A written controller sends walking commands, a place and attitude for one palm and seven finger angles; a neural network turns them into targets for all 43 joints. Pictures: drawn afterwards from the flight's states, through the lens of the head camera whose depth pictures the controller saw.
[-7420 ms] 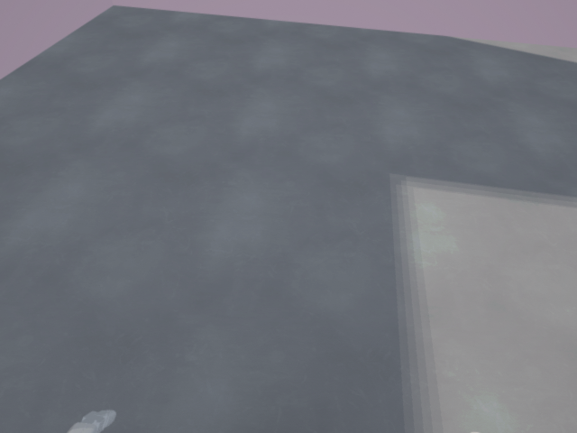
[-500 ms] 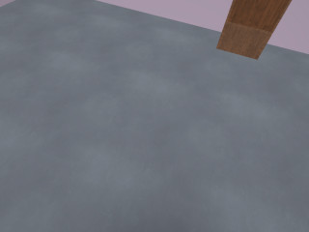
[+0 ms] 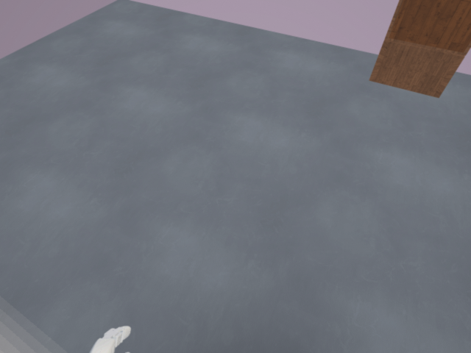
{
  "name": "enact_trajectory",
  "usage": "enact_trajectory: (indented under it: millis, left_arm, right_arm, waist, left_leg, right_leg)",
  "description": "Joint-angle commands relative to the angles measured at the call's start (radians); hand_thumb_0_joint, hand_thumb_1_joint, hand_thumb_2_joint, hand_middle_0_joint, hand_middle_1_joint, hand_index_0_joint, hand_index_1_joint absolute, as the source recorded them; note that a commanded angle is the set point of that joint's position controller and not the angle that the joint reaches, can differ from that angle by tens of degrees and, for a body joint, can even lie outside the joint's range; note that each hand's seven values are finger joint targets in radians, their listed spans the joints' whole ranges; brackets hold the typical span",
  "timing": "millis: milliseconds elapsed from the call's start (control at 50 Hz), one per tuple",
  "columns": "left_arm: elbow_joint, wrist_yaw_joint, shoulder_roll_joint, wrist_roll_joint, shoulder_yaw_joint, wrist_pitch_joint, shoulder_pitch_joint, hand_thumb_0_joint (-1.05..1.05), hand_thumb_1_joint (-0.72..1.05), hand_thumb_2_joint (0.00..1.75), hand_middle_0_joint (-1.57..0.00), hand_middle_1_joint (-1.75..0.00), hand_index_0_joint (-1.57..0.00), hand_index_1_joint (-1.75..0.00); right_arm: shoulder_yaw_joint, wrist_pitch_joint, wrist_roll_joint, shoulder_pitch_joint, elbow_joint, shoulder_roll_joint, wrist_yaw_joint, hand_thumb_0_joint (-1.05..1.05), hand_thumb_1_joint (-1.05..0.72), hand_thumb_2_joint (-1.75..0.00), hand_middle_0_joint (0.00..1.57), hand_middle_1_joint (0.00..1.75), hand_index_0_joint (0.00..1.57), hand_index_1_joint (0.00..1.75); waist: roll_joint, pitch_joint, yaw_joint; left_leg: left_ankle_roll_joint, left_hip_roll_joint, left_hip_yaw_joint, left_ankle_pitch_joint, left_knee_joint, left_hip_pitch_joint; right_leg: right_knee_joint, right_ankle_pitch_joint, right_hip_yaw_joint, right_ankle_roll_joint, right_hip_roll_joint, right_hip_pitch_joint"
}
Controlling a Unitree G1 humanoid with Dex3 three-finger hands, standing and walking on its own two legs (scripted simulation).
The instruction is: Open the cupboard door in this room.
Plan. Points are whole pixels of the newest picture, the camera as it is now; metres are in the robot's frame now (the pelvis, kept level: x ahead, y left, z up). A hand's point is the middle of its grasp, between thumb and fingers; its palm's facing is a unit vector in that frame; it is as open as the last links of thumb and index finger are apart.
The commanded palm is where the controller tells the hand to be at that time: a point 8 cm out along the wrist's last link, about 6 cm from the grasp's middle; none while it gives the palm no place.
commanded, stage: stand and wait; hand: left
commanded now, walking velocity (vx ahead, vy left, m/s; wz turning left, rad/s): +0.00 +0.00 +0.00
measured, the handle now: out of the picture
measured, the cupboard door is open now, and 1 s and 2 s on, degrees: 0 0 0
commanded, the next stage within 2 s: turn or walk to find it in 0.20 s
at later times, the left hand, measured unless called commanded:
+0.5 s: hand out of the picture -0.05 +0.17 -0.17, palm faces +0.18 -0.96 -0.21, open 7.3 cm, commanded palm none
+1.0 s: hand out of the picture -0.06 +0.20 -0.17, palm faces +0.16 -0.96 -0.21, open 7.3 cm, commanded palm none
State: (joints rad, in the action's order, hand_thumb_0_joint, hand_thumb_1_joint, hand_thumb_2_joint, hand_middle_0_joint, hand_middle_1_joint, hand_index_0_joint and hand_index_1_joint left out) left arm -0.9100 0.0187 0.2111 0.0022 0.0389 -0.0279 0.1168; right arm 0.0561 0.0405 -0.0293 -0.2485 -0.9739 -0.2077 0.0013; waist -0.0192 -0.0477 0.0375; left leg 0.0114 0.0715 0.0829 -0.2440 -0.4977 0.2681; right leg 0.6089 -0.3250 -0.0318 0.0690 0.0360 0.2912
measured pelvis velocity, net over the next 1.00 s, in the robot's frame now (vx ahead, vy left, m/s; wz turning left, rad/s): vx -0.04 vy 0.02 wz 0.12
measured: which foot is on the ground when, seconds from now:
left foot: down 0.00-0.02, up 0.04-0.48, down 0.50-1.00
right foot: down 0.00-1.00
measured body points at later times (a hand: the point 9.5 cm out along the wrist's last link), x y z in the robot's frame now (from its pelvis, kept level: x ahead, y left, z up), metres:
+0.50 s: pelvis -0.02 -0.01 +0.00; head +0.00 +0.00 +0.45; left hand -0.06 +0.22 -0.16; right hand +0.07 -0.25 -0.15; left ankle -0.06 +0.11 -0.73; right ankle -0.01 -0.10 -0.73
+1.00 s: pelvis -0.04 +0.02 +0.00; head -0.01 +0.03 +0.45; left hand -0.06 +0.25 -0.16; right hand +0.01 -0.21 -0.15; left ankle -0.06 +0.11 -0.73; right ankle -0.01 -0.10 -0.73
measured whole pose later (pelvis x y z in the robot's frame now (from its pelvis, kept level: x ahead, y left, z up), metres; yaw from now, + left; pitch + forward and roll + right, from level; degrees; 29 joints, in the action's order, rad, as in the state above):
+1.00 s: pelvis -0.04 +0.02 +0.00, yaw +7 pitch +0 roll +0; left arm -1.11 0.03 0.17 0.01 0.02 -0.02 0.25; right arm 0.02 0.02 -0.02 -0.25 -1.10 -0.17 -0.02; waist 0.01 -0.05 -0.02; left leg 0.05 0.05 -0.03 -0.27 -0.47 0.19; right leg 0.49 -0.24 -0.14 0.02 0.10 0.24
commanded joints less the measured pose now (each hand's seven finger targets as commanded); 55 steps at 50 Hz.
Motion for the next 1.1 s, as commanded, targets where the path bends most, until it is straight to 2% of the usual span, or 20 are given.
enact_trajectory:
  millis: [0, 20, 40, 60, 100, 140, 260, 380, 440, 460, 480, 500, 520, 540, 600, 700, 780, 900, 1000, 1080]
  left_arm:
    - [0.013, 0.021, 0.219, 0.023, 0.041, 0.048, 0.161, 0.0, 0.9, 0.9, -0.2, -0.3, -0.2, -0.3]
    - [0.024, 0.018, 0.223, 0.018, 0.035, 0.041, 0.158, 0.0, 0.9, 0.9, -0.2, -0.3, -0.2, -0.3]
    - [0.031, 0.02, 0.187, 0.015, 0.037, 0.043, 0.101, 0.0, 0.9, 0.9, -0.2, -0.3, -0.2, -0.3]
    - [0.031, 0.022, 0.158, 0.014, 0.033, 0.039, 0.064, 0.0, 0.9, 0.9, -0.2, -0.3, -0.2, -0.3]
    - [0.02, 0.015, 0.118, 0.01, 0.014, 0.047, 0.059, 0.0, 0.9, 0.9, -0.2, -0.3, -0.2, -0.3]
    - [0.001, 0.012, 0.111, 0.01, 0.011, 0.055, 0.082, 0.0, 0.9, 0.9, -0.2, -0.3, -0.2, -0.3]
    - [-0.054, 0.014, 0.118, 0.017, 0.023, 0.053, 0.182, 0.0, 0.9, 0.9, -0.2, -0.3, -0.2, -0.3]
    - [-0.102, 0.02, 0.138, 0.024, 0.024, 0.048, 0.212, 0.0, 0.9, 0.9, -0.2, -0.3, -0.2, -0.3]
    - [-0.121, 0.02, 0.125, 0.011, 0.016, 0.043, 0.165, 0.0, 0.9, 0.9, -0.2, -0.3, -0.2, -0.3]
    - [-0.126, 0.019, 0.101, 0.005, 0.011, 0.04, 0.166, 0.0, 0.9, 0.9, -0.2, -0.3, -0.2, -0.3]
    - [-0.125, 0.016, 0.061, 0.0, 0.001, 0.035, 0.195, 0.0, 0.9, 0.9, -0.2, -0.3, -0.2, -0.3]
    - [-0.131, 0.016, 0.036, 0.001, -0.009, 0.03, 0.206, 0.0, 0.9, 0.9, -0.2, -0.3, -0.2, -0.3]
    - [-0.146, 0.015, 0.025, 0.007, -0.014, 0.026, 0.2, 0.0, 0.9, 0.9, -0.2, -0.3, -0.2, -0.3]
    - [-0.164, 0.013, 0.022, 0.011, -0.019, 0.017, 0.185, 0.0, 0.9, 0.9, -0.2, -0.3, -0.2, -0.3]
    - [-0.205, 0.008, 0.03, 0.015, -0.027, 0.017, 0.223, 0.0, 0.9, 0.9, -0.2, -0.3, -0.2, -0.3]
    - [-0.232, 0.009, 0.03, 0.015, -0.033, 0.025, 0.233, 0.0, 0.9, 0.9, -0.2, -0.3, -0.2, -0.3]
    - [-0.208, 0.012, 0.044, 0.015, -0.016, 0.023, 0.216, 0.0, 0.9, 0.9, -0.2, -0.3, -0.2, -0.3]
    - [-0.162, 0.015, 0.041, 0.017, 0.001, 0.018, 0.191, 0.0, 0.9, 0.9, -0.2, -0.3, -0.2, -0.3]
    - [-0.171, 0.02, 0.045, 0.014, -0.001, 0.028, 0.206, 0.0, 0.9, 0.9, -0.2, -0.3, -0.2, -0.3]
    - [-0.17, 0.02, 0.062, 0.01, -0.003, 0.033, 0.185, 0.0, 0.9, 0.9, -0.2, -0.3, -0.2, -0.3]
  right_arm:
    - [0.015, -0.03, 0.022, 0.005, 0.084, -0.054, -0.008, 0.0, -0.9, -0.9, 0.2, 0.3, 0.2, 0.3]
    - [0.028, -0.014, 0.017, 0.025, 0.084, -0.1, -0.012, 0.0, -0.9, -0.9, 0.2, 0.3, 0.2, 0.3]
    - [0.032, 0.001, 0.008, 0.01, 0.061, -0.102, -0.012, 0.0, -0.9, -0.9, 0.2, 0.3, 0.2, 0.3]
    - [0.033, 0.007, 0.007, -0.002, 0.038, -0.102, -0.01, 0.0, -0.9, -0.9, 0.2, 0.3, 0.2, 0.3]
    - [0.026, 0.007, 0.009, -0.027, -0.002, -0.081, -0.003, 0.0, -0.9, -0.9, 0.2, 0.3, 0.2, 0.3]
    - [0.022, 0.009, 0.012, -0.045, -0.022, -0.069, -0.004, 0.0, -0.9, -0.9, 0.2, 0.3, 0.2, 0.3]
    - [0.018, 0.01, 0.016, 0.035, -0.022, -0.076, -0.01, 0.0, -0.9, -0.9, 0.2, 0.3, 0.2, 0.3]
    - [-0.006, -0.008, 0.025, 0.064, -0.033, -0.042, -0.016, 0.0, -0.9, -0.9, 0.2, 0.3, 0.2, 0.3]
    - [-0.016, -0.025, 0.025, -0.018, -0.078, -0.032, -0.021, 0.0, -0.9, -0.9, 0.2, 0.3, 0.2, 0.3]
    - [-0.014, -0.036, 0.025, -0.029, -0.09, -0.052, -0.021, 0.0, -0.9, -0.9, 0.2, 0.3, 0.2, 0.3]
    - [-0.009, -0.048, 0.018, -0.023, -0.085, -0.098, -0.026, 0.0, -0.9, -0.9, 0.2, 0.3, 0.2, 0.3]
    - [-0.009, -0.046, 0.016, 0.018, -0.075, -0.129, -0.031, 0.0, -0.9, -0.9, 0.2, 0.3, 0.2, 0.3]
    - [-0.013, -0.041, 0.014, 0.055, -0.072, -0.126, -0.034, 0.0, -0.9, -0.9, 0.2, 0.3, 0.2, 0.3]
    - [-0.018, -0.044, 0.015, 0.079, -0.078, -0.106, -0.037, 0.0, -0.9, -0.9, 0.2, 0.3, 0.2, 0.3]
    - [-0.03, -0.045, 0.019, 0.072, -0.088, -0.08, -0.044, 0.0, -0.9, -0.9, 0.2, 0.3, 0.2, 0.3]
    - [-0.031, -0.047, 0.022, 0.022, -0.1, -0.061, -0.04, 0.0, -0.9, -0.9, 0.2, 0.3, 0.2, 0.3]
    - [-0.023, -0.044, 0.02, 0.022, -0.088, -0.082, -0.034, 0.0, -0.9, -0.9, 0.2, 0.3, 0.2, 0.3]
    - [-0.009, -0.042, 0.016, 0.015, -0.063, -0.109, -0.033, 0.0, -0.9, -0.9, 0.2, 0.3, 0.2, 0.3]
    - [-0.017, -0.048, 0.017, -0.019, -0.076, -0.072, -0.032, 0.0, -0.9, -0.9, 0.2, 0.3, 0.2, 0.3]
    - [-0.026, -0.048, 0.017, -0.056, -0.095, -0.041, -0.029, 0.0, -0.9, -0.9, 0.2, 0.3, 0.2, 0.3]
  waist:
    - [0.317, 0.128, -0.068]
    - [0.243, 0.099, -0.079]
    - [0.256, 0.055, -0.051]
    - [0.216, 0.019, -0.035]
    - [0.121, 0.008, -0.018]
    - [0.134, 0.024, -0.017]
    - [0.18, 0.014, -0.066]
    - [0.169, 0.062, -0.078]
    - [0.133, 0.09, -0.028]
    - [0.066, 0.097, -0.028]
    - [-0.076, 0.114, -0.038]
    - [-0.135, 0.077, -0.058]
    - [-0.115, 0.032, -0.064]
    - [-0.186, -0.006, -0.062]
    - [-0.121, -0.064, -0.072]
    - [0.009, -0.078, -0.053]
    - [0.015, -0.041, -0.052]
    - [-0.066, 0.006, -0.056]
    - [0.009, 0.055, -0.06]
    - [0.078, 0.045, -0.049]
  left_leg:
    - [-0.032, -0.015, -0.011, -0.235, -0.224, 0.25]
    - [-0.03, -0.038, 0.008, -0.335, -0.365, 0.199]
    - [-0.028, -0.059, 0.038, -0.291, -0.444, 0.196]
    - [-0.03, -0.063, 0.019, -0.243, -0.503, 0.196]
    - [-0.042, -0.071, -0.007, -0.163, -0.539, 0.189]
    - [-0.055, -0.083, -0.025, -0.124, -0.522, 0.174]
    - [-0.074, -0.102, -0.051, -0.176, -0.437, 0.168]
    - [-0.055, -0.106, -0.092, -0.206, -0.182, 0.052]
    - [-0.042, -0.106, -0.11, 0.037, 0.098, -0.144]
    - [-0.03, -0.141, -0.075, 0.132, 0.155, -0.223]
    - [0.013, -0.249, 0.038, 0.25, 0.155, -0.254]
    - [0.067, -0.329, 0.094, 0.287, 0.171, -0.192]
    - [0.078, -0.331, 0.07, 0.208, 0.197, -0.106]
    - [0.073, -0.302, 0.07, 0.162, 0.24, -0.069]
    - [0.047, -0.253, 0.017, 0.15, 0.223, -0.028]
    - [0.024, -0.204, -0.008, 0.028, 0.22, -0.044]
    - [0.032, -0.209, 0.017, 0.042, 0.206, -0.02]
    - [0.073, -0.246, 0.104, 0.183, 0.19, -0.005]
    - [0.042, -0.193, 0.04, 0.196, 0.121, 0.026]
    - [0.013, -0.156, -0.018, 0.147, 0.091, 0.013]
  right_leg:
    - [-0.302, 0.352, 0.357, -0.152, 0.358, -0.324]
    - [-0.329, 0.323, 0.36, -0.232, 0.42, -0.168]
    - [-0.355, 0.246, 0.322, -0.24, 0.36, -0.101]
    - [-0.359, 0.217, 0.289, -0.229, 0.315, -0.075]
    - [-0.317, 0.348, 0.168, -0.199, 0.23, -0.103]
    - [-0.312, 0.404, 0.112, -0.184, 0.207, -0.127]
    - [-0.3, 0.512, 0.119, -0.212, 0.248, -0.188]
    - [-0.263, 0.579, 0.138, -0.243, 0.262, -0.221]
    - [-0.21, 0.44, 0.09, -0.173, 0.208, -0.139]
    - [-0.163, 0.357, 0.059, -0.134, 0.159, -0.084]
    - [-0.128, 0.23, 0.013, -0.089, 0.097, -0.021]
    - [-0.129, 0.096, -0.031, -0.059, 0.066, -0.023]
    - [-0.141, 0.041, -0.036, -0.05, 0.058, -0.062]
    - [-0.135, 0.049, -0.043, -0.043, 0.063, -0.078]
    - [-0.198, 0.12, -0.022, -0.044, 0.075, -0.113]
    - [-0.267, 0.153, 0.002, -0.054, 0.097, -0.1]
    - [-0.217, 0.134, -0.024, -0.048, 0.104, -0.105]
    - [-0.103, 0.101, -0.061, -0.037, 0.08, -0.081]
    - [-0.154, 0.204, -0.025, -0.061, 0.123, -0.177]
    - [-0.19, 0.215, 0.002, -0.092, 0.168, -0.167]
